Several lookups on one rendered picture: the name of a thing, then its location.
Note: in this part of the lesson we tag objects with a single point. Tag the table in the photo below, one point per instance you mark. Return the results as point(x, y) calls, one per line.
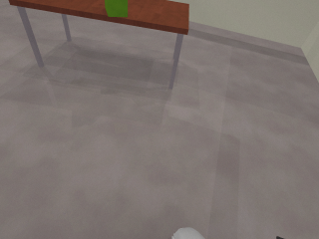
point(163, 15)

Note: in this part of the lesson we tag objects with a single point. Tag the carton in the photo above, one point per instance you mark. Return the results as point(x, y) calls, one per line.
point(117, 8)

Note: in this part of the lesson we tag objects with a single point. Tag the right robot thigh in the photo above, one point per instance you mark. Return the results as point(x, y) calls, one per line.
point(186, 233)

